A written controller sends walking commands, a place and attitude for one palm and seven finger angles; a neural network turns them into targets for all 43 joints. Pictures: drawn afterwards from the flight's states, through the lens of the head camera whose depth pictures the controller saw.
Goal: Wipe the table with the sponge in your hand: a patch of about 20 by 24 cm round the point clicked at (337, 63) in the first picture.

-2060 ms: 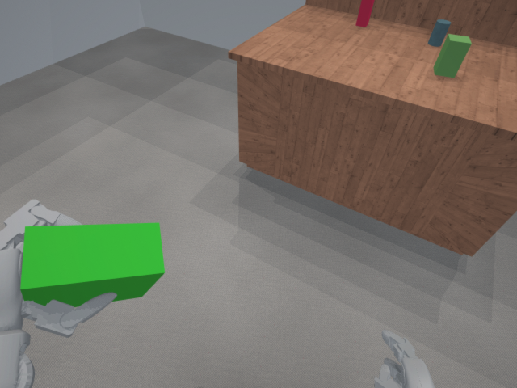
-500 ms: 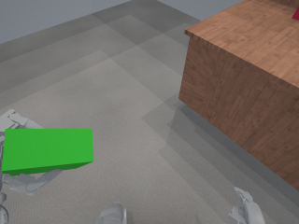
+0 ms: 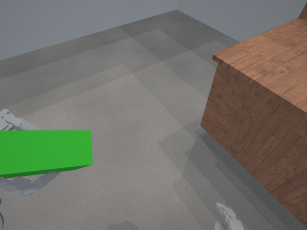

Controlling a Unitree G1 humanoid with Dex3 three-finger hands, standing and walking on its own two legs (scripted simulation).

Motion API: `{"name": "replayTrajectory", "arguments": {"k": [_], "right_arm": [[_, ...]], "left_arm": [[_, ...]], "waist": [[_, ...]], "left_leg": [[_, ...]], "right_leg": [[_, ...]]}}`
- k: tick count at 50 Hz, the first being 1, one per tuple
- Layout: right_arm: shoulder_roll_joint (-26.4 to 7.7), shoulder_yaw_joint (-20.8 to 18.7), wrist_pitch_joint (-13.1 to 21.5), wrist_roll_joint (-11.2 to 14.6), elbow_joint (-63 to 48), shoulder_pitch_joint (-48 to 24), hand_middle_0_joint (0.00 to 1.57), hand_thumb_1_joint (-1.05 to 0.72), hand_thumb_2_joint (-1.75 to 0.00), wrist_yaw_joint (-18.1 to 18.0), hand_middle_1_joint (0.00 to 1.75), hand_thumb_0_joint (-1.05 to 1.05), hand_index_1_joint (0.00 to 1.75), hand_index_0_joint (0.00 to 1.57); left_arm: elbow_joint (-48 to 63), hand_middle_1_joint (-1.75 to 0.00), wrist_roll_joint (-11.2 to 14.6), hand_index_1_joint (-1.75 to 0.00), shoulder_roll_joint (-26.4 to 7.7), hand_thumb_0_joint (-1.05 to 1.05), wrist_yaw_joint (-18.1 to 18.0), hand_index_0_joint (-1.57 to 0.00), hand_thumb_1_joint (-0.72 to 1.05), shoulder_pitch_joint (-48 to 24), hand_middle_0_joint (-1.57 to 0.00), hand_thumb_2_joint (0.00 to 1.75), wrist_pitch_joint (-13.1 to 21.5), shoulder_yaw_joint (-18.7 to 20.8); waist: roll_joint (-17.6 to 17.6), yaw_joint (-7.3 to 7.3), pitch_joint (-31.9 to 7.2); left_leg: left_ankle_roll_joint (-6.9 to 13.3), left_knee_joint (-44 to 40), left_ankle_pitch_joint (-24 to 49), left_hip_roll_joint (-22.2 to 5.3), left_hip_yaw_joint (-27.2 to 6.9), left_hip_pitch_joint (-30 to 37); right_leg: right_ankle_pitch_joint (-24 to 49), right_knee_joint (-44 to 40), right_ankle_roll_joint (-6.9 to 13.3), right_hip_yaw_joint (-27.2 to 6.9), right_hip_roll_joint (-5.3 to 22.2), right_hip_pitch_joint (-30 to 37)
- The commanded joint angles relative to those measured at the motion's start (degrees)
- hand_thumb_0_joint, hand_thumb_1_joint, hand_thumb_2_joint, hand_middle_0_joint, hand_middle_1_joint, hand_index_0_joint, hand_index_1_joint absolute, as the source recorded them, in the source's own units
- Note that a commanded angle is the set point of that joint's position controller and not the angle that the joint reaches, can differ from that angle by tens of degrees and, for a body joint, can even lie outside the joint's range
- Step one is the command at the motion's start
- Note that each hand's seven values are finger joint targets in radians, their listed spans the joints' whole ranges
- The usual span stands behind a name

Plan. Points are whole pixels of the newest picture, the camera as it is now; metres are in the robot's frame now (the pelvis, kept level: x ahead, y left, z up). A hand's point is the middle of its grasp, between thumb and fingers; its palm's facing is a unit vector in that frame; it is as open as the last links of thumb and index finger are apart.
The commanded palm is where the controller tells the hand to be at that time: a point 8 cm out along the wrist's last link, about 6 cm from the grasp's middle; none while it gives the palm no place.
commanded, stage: walk to a spot facing it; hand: left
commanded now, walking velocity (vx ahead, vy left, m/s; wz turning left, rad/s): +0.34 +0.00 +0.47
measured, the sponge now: (58, 153) +0.22 +0.20 +0.17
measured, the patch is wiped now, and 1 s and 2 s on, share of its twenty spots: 0.00 0.00 0.00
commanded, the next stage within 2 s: turn to face it in 0.98 s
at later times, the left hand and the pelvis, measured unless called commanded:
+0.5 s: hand (33, 115) +0.29 +0.28 +0.18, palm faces +0.58 -0.70 -0.42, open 10.3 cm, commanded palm +0.21 +0.30 +0.18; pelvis +0.12 -0.01 -0.01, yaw +13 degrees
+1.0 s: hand (42, 111) +0.31 +0.27 +0.18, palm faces +0.70 -0.55 -0.46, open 10.3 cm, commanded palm +0.23 +0.29 +0.18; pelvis +0.22 -0.03 +0.00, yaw +29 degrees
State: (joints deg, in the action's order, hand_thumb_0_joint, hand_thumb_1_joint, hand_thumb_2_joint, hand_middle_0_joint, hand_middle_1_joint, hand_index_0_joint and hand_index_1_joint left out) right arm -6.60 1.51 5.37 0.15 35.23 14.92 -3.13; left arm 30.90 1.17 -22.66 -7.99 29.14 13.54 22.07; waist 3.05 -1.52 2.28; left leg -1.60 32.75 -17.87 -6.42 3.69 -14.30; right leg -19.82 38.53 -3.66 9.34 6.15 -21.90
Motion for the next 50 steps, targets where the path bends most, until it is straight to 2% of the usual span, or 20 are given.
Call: {"name": "replayTrajectory", "arguments": {"k": [1,2,3,6,9,14,17,18,19,20,23,27,34,35,36,37,38,40,43,50], "right_arm": [[-7.70,-3.54,1.91,0.71,-7.57,-5.77,0.20,-0.90,-0.90,-1.58,0.30,0.00,0.30,0.20],[-9.61,-3.43,2.25,0.16,-8.46,-8.76,0.20,-0.90,-0.90,-1.39,0.30,0.00,0.30,0.20],[-10.21,-3.84,2.68,-0.11,-7.69,-9.09,0.20,-0.90,-0.90,-1.08,0.30,0.00,0.30,0.20],[-10.70,-3.63,0.65,-0.12,-6.63,-9.94,0.20,-0.90,-0.90,-0.47,0.30,0.00,0.30,0.20],[-10.50,-4.23,-0.11,-0.26,-8.20,-9.46,0.20,-0.90,-0.90,-0.52,0.30,0.00,0.30,0.20],[-9.16,-4.90,-0.37,-0.59,-11.76,-7.38,0.20,-0.90,-0.90,-0.29,0.30,0.00,0.30,0.20],[-10.58,-6.03,-0.16,-0.17,-11.70,-3.30,0.20,-0.90,-0.90,-1.01,0.30,0.00,0.30,0.20],[-11.56,-6.41,0.03,0.07,-12.17,-4.00,0.20,-0.90,-0.90,-1.02,0.30,0.00,0.30,0.20],[-12.71,-6.19,0.67,0.15,-12.44,-5.56,0.20,-0.90,-0.90,-0.39,0.30,0.00,0.30,0.20],[-12.60,-5.94,1.26,0.60,-11.32,-5.60,0.20,-0.90,-0.90,0.66,0.30,0.00,0.30,0.20],[-11.86,-6.73,1.39,1.11,-10.31,-7.25,0.20,-0.90,-0.90,0.69,0.30,0.00,0.30,0.20],[-10.92,-5.22,3.19,0.82,-9.64,-6.90,0.20,-0.90,-0.90,1.07,0.30,0.00,0.30,0.20],[-10.23,-3.62,2.36,0.49,-7.57,-7.18,0.20,-0.90,-0.90,-1.18,0.30,0.00,0.30,0.20],[-9.06,-3.38,2.05,0.66,-7.47,-6.87,0.20,-0.90,-0.90,-1.32,0.30,0.00,0.30,0.20],[-7.82,-3.04,1.75,0.43,-8.16,-8.13,0.20,-0.90,-0.90,-1.46,0.30,0.00,0.30,0.20],[-10.33,-3.50,2.43,-0.38,-8.56,-9.82,0.20,-0.90,-0.90,-1.16,0.30,0.00,0.30,0.20],[-10.19,-3.27,2.43,-0.87,-7.39,-9.16,0.20,-0.90,-0.90,-0.84,0.30,0.00,0.30,0.20],[-9.83,-2.79,1.07,-0.67,-6.65,-11.12,0.20,-0.90,-0.90,-0.64,0.30,0.00,0.30,0.20],[-9.74,-3.18,0.19,-0.75,-8.05,-11.61,0.20,-0.90,-0.90,-1.39,0.30,0.00,0.30,0.20],[-9.14,-4.55,-1.08,-0.78,-12.74,-7.88,0.20,-0.90,-0.90,-1.27,0.30,0.00,0.30,0.20]], "left_arm": [[4.52,-1.60,-1.08,-1.60,-8.79,0.00,-1.62,-1.20,0.10,-10.83,-1.20,1.30,0.51,4.63],[4.00,-1.60,-0.41,-1.60,-11.38,0.00,-2.19,-1.20,0.10,-10.26,-1.20,1.30,-0.15,7.00],[5.74,-1.60,-0.13,-1.60,-9.75,0.00,-2.03,-1.20,0.10,-12.60,-1.20,1.30,0.41,5.07],[10.35,-1.60,-0.77,-1.60,-9.86,0.00,-1.45,-1.20,0.10,-10.33,-1.20,1.30,2.06,5.66],[14.14,-1.60,-0.71,-1.60,-10.46,0.00,-2.11,-1.20,0.10,-8.55,-1.20,1.30,2.20,7.21],[15.87,-1.60,0.27,-1.60,-8.82,0.00,-4.12,-1.20,0.10,-2.35,-1.20,1.30,1.31,8.13],[16.56,-1.60,0.70,-1.60,-6.82,0.00,-4.55,-1.20,0.10,-4.73,-1.20,1.30,1.18,5.55],[17.52,-1.60,0.61,-1.60,-7.19,0.00,-4.58,-1.20,0.10,-5.77,-1.20,1.30,2.30,6.08],[18.62,-1.60,0.86,-1.60,-7.50,0.00,-4.49,-1.20,0.10,-6.65,-1.20,1.30,3.49,6.15],[14.27,-1.60,-0.28,-1.60,-10.49,0.00,-3.13,-1.20,0.10,-9.50,-1.20,1.30,3.80,6.84],[18.71,-1.60,-0.08,-1.60,-10.39,0.00,-1.70,-1.20,0.10,-6.53,-1.20,1.30,3.39,8.43],[21.35,-1.60,1.27,-1.60,-7.27,0.00,-1.41,-1.20,0.10,-1.92,-1.20,1.30,2.89,6.72],[6.07,-1.60,0.43,-1.60,-5.67,0.00,-0.98,-1.20,0.10,-7.56,-1.20,1.30,-0.60,4.29],[5.14,-1.60,-0.28,-1.60,-6.57,0.00,-1.03,-1.20,0.10,-9.73,-1.20,1.30,-1.25,3.89],[3.81,-1.60,-0.43,-1.60,-10.48,0.00,-1.55,-1.20,0.10,-10.85,-1.20,1.30,-2.19,5.77],[4.94,-1.60,0.38,-1.60,-10.09,0.00,-2.17,-1.20,0.10,-13.28,-1.20,1.30,-2.52,5.32],[6.06,-1.60,0.04,-1.60,-10.31,0.00,-2.08,-1.20,0.10,-12.92,-1.20,1.30,-1.56,5.16],[9.21,-1.60,-0.14,-1.60,-9.41,0.00,-1.64,-1.20,0.10,-10.72,-1.20,1.30,-0.03,4.34],[12.73,-1.60,-0.14,-1.60,-10.29,0.00,-2.24,-1.20,0.10,-9.27,-1.20,1.30,0.33,5.64],[17.27,-1.60,1.67,-1.60,-9.95,0.00,-4.47,-1.20,0.10,-1.15,-1.20,1.30,-0.62,9.04]], "waist": [[-20.26,0.10,-7.84],[-21.36,-1.59,-7.08],[-18.88,-0.33,-5.86],[-11.89,0.59,-2.43],[-10.82,0.98,-4.03],[-12.13,-0.85,-6.17],[-2.78,3.48,-12.05],[10.02,3.99,-13.73],[21.37,2.80,-13.65],[13.49,2.98,-11.34],[9.39,1.93,-9.81],[13.30,1.24,-9.68],[4.49,0.23,-6.18],[-6.94,-0.06,-6.38],[-26.44,-0.86,-5.50],[-21.59,-0.83,-5.86],[-17.31,0.42,-4.21],[-12.14,0.42,-2.55],[-11.75,1.05,-4.52],[-13.61,0.02,-11.16]], "left_leg": [[3.58,25.39,-11.59,4.11,4.55,-22.88],[2.60,38.20,-16.60,5.76,-1.66,-30.28],[2.09,42.63,-12.21,2.87,-5.21,-29.47],[-0.05,44.20,-5.18,-0.45,-4.18,-27.51],[0.21,27.56,-3.81,-1.58,-0.55,-19.72],[0.81,7.43,-2.58,2.12,8.46,-11.84],[1.89,-4.48,3.93,5.94,9.50,6.10],[6.84,-7.78,7.75,-1.70,-5.19,16.02],[15.90,-11.69,28.72,-17.52,-32.06,20.33],[18.17,-12.70,22.28,-19.87,-36.38,16.09],[16.73,-11.68,13.76,-14.95,-25.27,10.14],[12.04,-14.52,10.86,-8.71,-12.41,0.82],[7.69,-3.96,-4.96,-5.20,-8.26,-9.01],[5.37,9.05,-11.52,-0.57,-3.81,-15.44],[1.88,30.45,-19.51,7.05,1.25,-27.83],[1.08,39.73,-15.48,5.23,-4.86,-29.10],[0.45,43.84,-11.21,3.37,-5.57,-28.68],[-1.43,46.01,-6.85,1.28,-4.14,-26.04],[-1.71,33.39,-6.06,0.75,-0.41,-18.50],[-1.42,4.26,-3.26,4.24,7.93,-8.37]], "right_leg": [[-2.23,-20.48,7.98,-23.70,14.78,25.02],[2.88,-24.33,13.13,-36.56,23.76,26.12],[-0.32,-24.42,13.35,-35.53,23.43,22.85],[6.50,-23.20,11.39,-16.32,19.44,16.69],[15.72,-21.05,10.11,-5.50,17.44,15.38],[23.79,-15.34,10.17,-1.70,16.15,17.72],[25.25,7.60,5.74,4.59,12.01,11.69],[10.10,23.75,2.34,4.80,5.66,-0.48],[-17.88,36.84,0.09,-0.10,-2.57,-13.48],[-16.65,40.03,1.42,-7.90,0.24,-17.70],[-10.82,36.65,0.14,-9.05,2.47,-19.94],[-2.45,18.98,-0.34,-3.45,0.55,-6.93],[0.11,-10.18,-0.55,0.89,-3.82,14.25],[-5.09,-18.47,2.35,-8.88,3.87,18.52],[-5.89,-25.55,9.47,-33.48,20.08,21.87],[-4.71,-27.32,12.40,-37.68,25.27,19.61],[-0.28,-25.77,12.78,-34.48,23.77,17.87],[15.17,-21.77,10.65,-16.85,19.21,14.41],[31.66,-17.75,8.60,-3.99,16.27,13.93],[40.64,-7.73,8.32,0.02,16.22,18.70]]}}
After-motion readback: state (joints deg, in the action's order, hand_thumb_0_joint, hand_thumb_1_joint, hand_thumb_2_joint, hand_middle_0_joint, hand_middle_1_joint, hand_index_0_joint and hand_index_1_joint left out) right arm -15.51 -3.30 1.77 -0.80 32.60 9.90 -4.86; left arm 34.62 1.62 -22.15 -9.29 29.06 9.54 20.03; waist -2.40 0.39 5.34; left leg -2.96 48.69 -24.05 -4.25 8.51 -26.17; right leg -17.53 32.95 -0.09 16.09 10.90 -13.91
